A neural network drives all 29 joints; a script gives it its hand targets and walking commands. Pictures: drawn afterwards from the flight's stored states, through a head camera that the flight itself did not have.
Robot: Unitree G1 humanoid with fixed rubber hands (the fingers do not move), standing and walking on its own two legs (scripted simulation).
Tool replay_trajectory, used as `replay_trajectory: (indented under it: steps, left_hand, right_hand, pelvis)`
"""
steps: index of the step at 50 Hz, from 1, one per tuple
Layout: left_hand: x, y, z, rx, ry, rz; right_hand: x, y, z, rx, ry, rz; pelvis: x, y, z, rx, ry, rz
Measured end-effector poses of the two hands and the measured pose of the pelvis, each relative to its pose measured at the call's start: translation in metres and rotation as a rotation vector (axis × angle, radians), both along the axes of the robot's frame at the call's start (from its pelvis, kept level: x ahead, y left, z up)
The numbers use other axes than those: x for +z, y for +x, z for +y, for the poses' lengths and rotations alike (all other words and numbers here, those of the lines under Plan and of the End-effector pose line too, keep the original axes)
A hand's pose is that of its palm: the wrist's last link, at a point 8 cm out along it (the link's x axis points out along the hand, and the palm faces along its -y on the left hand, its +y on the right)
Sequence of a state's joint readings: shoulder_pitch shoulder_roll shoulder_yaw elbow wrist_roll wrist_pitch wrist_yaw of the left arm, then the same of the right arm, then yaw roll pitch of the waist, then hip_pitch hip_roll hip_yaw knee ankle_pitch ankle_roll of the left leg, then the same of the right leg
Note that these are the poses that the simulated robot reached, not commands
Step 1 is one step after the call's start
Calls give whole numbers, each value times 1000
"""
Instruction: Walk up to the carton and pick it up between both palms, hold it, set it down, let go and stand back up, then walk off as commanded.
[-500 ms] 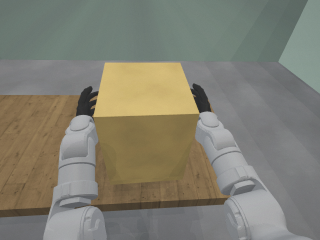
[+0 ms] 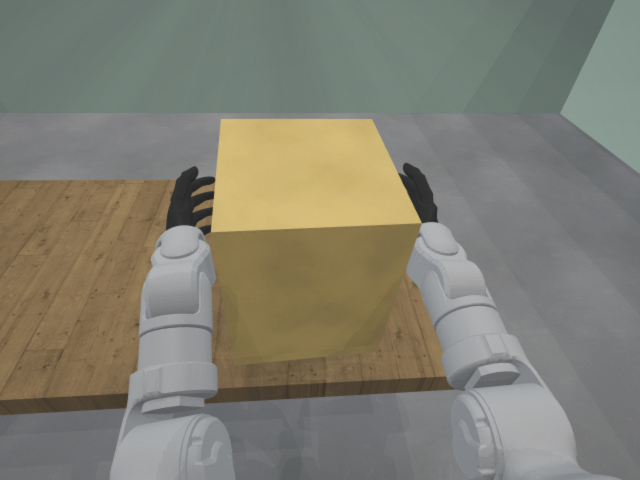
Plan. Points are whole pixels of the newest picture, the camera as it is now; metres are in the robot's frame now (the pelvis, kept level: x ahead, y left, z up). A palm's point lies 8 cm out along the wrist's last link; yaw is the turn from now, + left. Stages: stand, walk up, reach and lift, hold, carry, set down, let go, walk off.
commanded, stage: set down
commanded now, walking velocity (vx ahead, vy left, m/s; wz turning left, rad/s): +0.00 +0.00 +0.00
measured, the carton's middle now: (303, 241) +0.40 +0.03 +0.12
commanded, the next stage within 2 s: none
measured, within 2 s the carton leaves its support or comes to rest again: rests again in 1.56 s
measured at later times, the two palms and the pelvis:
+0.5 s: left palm (205, 233) +0.40 +0.16 +0.13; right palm (415, 226) +0.44 -0.13 +0.13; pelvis +0.02 -0.01 +0.00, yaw +0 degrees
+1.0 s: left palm (205, 250) +0.41 +0.16 +0.10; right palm (402, 235) +0.46 -0.12 +0.09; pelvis +0.03 -0.01 +0.00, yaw +0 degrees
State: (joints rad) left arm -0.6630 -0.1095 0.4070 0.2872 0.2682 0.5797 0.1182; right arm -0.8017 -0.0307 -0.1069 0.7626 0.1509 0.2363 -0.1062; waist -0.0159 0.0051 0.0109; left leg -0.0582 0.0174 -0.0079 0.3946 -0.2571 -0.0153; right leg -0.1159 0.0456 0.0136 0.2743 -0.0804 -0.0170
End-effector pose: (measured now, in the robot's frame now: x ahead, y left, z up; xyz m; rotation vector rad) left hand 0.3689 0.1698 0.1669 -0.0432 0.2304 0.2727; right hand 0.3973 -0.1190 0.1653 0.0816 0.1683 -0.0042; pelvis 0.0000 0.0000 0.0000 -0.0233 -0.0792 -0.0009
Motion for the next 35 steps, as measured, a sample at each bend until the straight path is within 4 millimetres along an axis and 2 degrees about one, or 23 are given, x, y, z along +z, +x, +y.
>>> replay_trajectory:
  steps: [8, 14, 25, 35]
  left_hand:
    - [-5, 9, -18, -28, 49, 41]
    - [-14, 21, -24, -29, 56, 44]
    - [-34, 35, -11, 7, 57, 58]
    - [-60, 38, -2, 34, 28, 88]
  right_hand:
    - [-15, 0, -19, -18, 20, 33]
    - [-25, 12, -24, -20, 29, 34]
    - [-35, 39, -10, 29, -22, 38]
    - [-48, 51, 0, 58, -57, 64]
  pelvis:
    - [0, -2, -4, 0, 4, 3]
    - [1, 6, -7, 0, 8, 25]
    - [2, 24, -7, 1, 8, 59]
    - [2, 33, -6, 1, 5, 94]
